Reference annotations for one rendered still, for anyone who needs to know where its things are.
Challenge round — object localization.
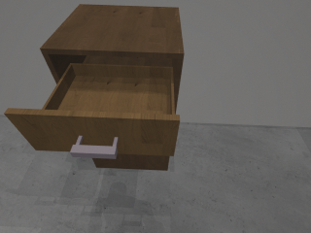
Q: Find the handle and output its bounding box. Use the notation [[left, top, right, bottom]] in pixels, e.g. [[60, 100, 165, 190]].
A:
[[70, 135, 119, 159]]

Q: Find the cabinet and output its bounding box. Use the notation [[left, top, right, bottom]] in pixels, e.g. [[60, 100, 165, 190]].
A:
[[40, 4, 185, 171]]

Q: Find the drawer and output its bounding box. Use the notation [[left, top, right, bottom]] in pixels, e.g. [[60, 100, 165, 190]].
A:
[[4, 63, 180, 156]]

